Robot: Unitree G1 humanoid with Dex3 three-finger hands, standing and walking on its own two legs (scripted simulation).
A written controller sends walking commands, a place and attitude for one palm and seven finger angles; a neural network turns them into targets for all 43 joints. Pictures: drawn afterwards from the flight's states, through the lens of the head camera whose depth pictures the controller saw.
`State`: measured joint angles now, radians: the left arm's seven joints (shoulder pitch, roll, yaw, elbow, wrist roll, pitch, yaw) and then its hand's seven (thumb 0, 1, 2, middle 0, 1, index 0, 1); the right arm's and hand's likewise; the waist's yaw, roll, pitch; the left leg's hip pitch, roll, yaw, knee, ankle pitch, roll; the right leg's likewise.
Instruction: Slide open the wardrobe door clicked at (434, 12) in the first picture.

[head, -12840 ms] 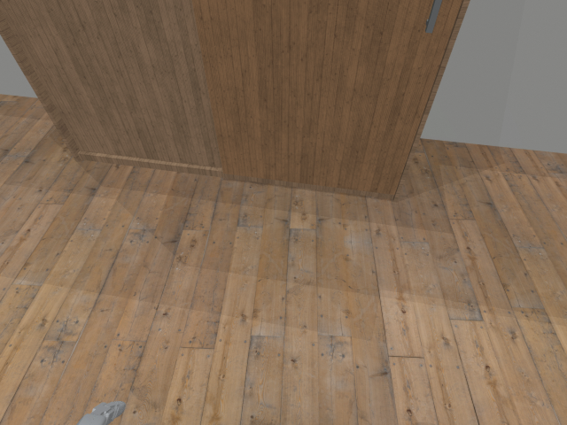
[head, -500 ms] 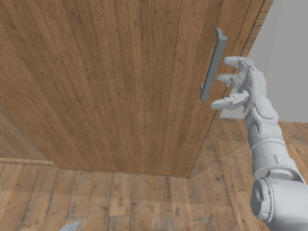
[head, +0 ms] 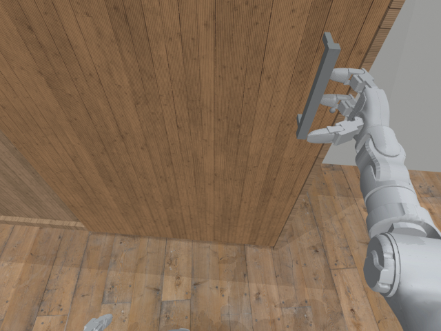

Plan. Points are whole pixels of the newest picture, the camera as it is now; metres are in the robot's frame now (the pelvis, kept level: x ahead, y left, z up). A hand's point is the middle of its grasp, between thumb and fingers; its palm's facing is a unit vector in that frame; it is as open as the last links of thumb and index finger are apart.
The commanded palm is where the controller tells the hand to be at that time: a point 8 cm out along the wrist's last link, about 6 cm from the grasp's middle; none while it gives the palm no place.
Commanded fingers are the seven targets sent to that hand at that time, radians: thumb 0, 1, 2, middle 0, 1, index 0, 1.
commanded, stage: feel for the door with the fingertips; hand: right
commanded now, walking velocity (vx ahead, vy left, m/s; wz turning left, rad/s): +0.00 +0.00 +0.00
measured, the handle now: (313, 91) +0.54 -0.10 +0.16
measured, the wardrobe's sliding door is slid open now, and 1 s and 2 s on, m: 0.00 0.00 0.00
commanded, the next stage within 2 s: slide the fingers in behind the handle in 0.24 s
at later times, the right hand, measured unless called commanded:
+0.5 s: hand (327, 102) +0.50 -0.12 +0.17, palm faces -0.07 +1.00 +0.01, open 13.7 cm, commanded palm +0.47 -0.18 +0.16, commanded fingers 0.00 0.50 -0.30 0.30 1.20 0.30 1.20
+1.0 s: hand (321, 106) +0.49 -0.11 +0.16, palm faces -0.08 +1.00 +0.00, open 14.0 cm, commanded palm +0.46 -0.16 +0.16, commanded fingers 0.00 0.50 -0.30 0.30 1.20 0.30 1.20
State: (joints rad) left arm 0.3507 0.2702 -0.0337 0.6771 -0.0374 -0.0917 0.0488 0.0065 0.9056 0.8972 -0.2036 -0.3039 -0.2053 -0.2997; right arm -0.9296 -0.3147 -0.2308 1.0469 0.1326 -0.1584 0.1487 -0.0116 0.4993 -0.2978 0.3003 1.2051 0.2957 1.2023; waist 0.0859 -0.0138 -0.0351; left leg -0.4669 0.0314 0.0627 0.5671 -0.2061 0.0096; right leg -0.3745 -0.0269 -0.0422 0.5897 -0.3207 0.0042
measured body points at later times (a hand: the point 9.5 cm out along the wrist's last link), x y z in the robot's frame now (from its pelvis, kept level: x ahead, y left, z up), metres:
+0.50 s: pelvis +0.00 +0.00 +0.00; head +0.06 +0.00 +0.44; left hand +0.02 +0.26 -0.12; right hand +0.50 -0.17 +0.17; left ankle +0.05 +0.12 -0.73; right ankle -0.02 -0.12 -0.73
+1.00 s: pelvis +0.01 -0.01 +0.00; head +0.05 +0.00 +0.45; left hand +0.09 +0.24 -0.12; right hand +0.49 -0.16 +0.16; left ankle +0.05 +0.11 -0.73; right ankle -0.02 -0.12 -0.73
